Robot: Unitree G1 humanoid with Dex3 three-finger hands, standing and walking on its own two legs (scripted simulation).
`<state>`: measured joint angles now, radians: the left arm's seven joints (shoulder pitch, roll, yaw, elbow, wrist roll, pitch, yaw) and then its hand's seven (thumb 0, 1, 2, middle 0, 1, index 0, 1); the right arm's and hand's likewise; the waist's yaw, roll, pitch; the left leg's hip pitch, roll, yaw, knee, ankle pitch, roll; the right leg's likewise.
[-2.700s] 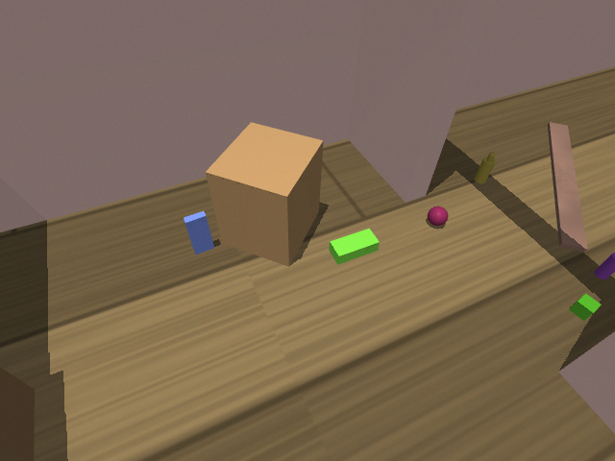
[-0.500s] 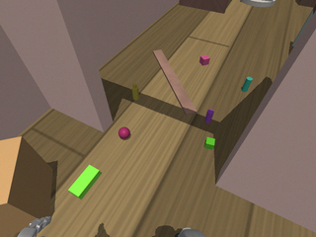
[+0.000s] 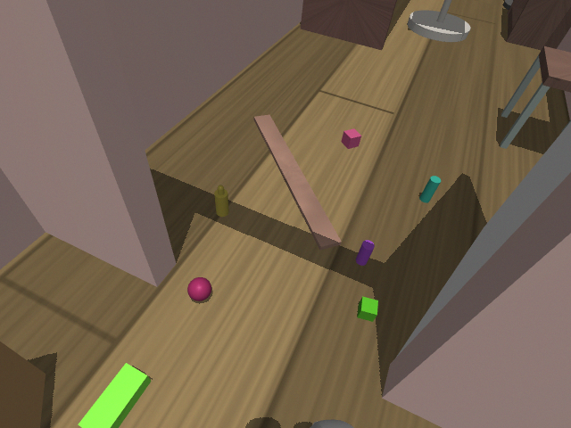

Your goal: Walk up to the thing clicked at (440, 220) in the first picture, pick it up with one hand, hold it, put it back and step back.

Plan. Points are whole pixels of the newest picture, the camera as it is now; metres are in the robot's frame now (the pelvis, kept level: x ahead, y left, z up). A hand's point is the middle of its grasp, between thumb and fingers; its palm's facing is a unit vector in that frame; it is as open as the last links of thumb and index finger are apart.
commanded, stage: walk up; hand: left
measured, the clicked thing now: (199, 289) +0.71 +0.25 -0.72
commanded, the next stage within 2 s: none
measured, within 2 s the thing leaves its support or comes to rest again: neither
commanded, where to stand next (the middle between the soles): +0.37 +0.00 m, yaw +2 degrees
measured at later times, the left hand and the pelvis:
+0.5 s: hand (141, 350) +0.26 +0.22 -0.11, palm faces -0.02 -0.91 -0.40, open 7.3 cm; pelvis +0.18 -0.05 +0.01, yaw +0 degrees
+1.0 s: hand (140, 312) +0.35 +0.26 -0.15, palm faces -0.02 -0.91 -0.40, open 7.3 cm; pelvis +0.30 -0.02 -0.01, yaw +0 degrees
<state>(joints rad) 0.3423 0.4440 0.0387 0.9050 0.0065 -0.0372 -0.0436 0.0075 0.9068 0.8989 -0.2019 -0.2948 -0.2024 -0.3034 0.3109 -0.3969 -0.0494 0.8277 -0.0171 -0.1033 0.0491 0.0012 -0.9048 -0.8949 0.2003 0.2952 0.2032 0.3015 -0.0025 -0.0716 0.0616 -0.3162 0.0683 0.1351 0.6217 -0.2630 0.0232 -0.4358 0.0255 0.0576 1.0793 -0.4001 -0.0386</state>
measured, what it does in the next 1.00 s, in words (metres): walks ahead: right foot, then left foot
